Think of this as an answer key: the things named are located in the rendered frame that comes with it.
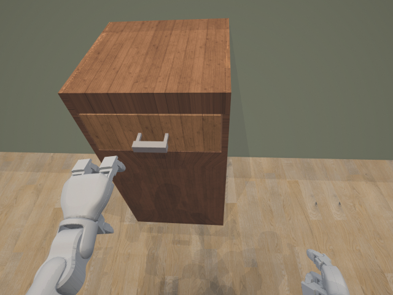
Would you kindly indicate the right robot hand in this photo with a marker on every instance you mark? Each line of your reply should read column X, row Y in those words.
column 329, row 282

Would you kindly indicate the cabinet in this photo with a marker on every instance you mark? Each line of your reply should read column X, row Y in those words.
column 160, row 67

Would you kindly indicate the left robot forearm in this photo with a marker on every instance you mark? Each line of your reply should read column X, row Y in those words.
column 64, row 271

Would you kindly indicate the handle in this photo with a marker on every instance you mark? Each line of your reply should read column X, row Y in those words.
column 150, row 146

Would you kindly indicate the drawer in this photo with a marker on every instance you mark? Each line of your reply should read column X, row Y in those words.
column 187, row 132

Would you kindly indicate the left robot hand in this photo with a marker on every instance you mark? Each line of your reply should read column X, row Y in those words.
column 86, row 193

